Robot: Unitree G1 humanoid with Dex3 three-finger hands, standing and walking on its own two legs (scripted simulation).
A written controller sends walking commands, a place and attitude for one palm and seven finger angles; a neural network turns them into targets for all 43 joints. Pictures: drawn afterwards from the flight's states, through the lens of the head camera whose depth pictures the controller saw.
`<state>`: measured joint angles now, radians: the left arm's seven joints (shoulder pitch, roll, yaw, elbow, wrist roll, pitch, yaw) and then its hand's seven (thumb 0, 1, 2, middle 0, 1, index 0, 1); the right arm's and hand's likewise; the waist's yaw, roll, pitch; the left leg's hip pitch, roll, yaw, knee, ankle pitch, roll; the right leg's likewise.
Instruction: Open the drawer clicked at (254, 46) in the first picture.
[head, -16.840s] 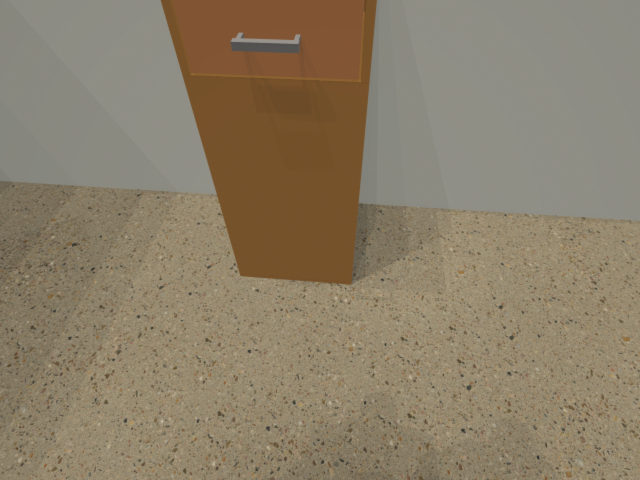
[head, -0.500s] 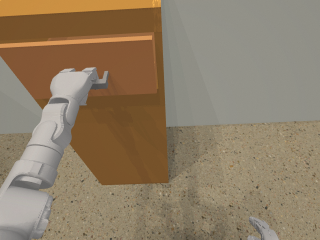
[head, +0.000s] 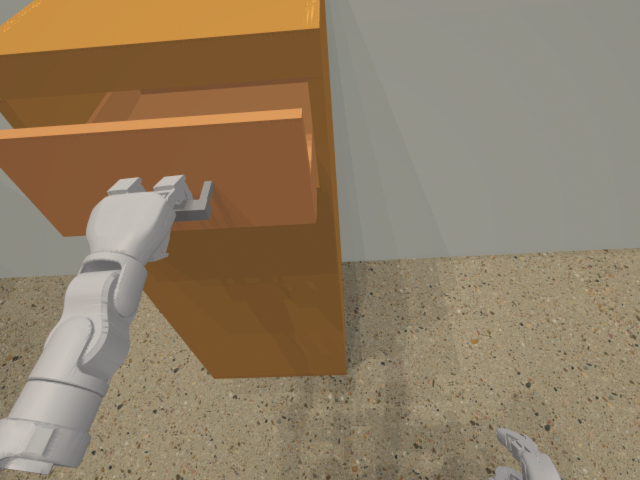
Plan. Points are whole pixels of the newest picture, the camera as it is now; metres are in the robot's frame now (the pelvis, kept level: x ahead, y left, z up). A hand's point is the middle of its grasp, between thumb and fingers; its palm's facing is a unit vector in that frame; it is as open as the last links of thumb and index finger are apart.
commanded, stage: pull the drawer open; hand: left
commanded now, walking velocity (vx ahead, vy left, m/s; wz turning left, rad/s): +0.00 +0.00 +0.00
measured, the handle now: (158, 201) +0.41 +0.24 +0.14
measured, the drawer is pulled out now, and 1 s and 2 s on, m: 0.08 0.22 0.30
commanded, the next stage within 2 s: open the thumb to release the handle in 1.60 s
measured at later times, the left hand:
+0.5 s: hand (151, 258) +0.34 +0.23 +0.12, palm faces +0.05 -0.06 -1.00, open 5.4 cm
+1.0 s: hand (116, 355) +0.22 +0.22 +0.12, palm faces +0.09 -0.11 -0.99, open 5.5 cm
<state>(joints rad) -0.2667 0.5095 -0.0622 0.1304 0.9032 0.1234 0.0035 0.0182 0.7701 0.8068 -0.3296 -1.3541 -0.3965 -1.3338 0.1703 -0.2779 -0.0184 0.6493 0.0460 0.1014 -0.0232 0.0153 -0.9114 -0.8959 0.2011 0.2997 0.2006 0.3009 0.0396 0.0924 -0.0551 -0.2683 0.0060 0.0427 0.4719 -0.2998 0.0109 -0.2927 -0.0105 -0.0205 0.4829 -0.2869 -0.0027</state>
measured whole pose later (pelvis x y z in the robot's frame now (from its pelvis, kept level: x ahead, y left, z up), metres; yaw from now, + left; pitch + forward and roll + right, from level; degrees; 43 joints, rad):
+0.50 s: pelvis -0.01 -0.01 +0.00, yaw +0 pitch +4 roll +0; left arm -0.27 0.52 -0.03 0.17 0.90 0.07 -0.02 0.01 0.76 0.80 -0.35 -1.35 -0.41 -1.35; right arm 0.14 -0.26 0.00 0.64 0.04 0.10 -0.04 0.01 -0.91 -0.90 0.20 0.30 0.20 0.30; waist 0.04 0.09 -0.04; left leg -0.25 0.01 0.04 0.46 -0.28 0.00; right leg -0.28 -0.01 -0.02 0.48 -0.27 -0.01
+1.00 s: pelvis -0.01 +0.00 +0.00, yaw +0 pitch +1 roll +0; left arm 0.28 0.50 -0.03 -0.40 0.86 0.14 0.03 0.00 0.74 0.79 -0.36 -1.35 -0.41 -1.34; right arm 0.03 -0.25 0.03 0.61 0.02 0.10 0.01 0.02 -0.91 -0.90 0.20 0.30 0.20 0.30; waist 0.11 0.11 -0.03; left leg -0.17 0.01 0.04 0.45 -0.28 0.01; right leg -0.20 -0.01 -0.03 0.46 -0.28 -0.01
